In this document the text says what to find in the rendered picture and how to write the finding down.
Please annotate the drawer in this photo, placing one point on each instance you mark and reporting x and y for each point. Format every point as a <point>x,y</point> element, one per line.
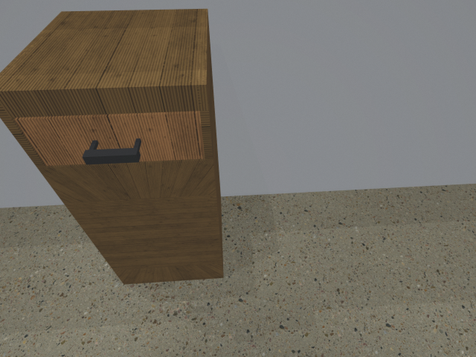
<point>165,136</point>

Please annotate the cabinet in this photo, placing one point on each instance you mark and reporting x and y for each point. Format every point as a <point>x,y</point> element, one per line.
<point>153,221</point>

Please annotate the handle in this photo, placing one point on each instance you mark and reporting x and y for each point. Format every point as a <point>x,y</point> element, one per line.
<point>112,156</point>

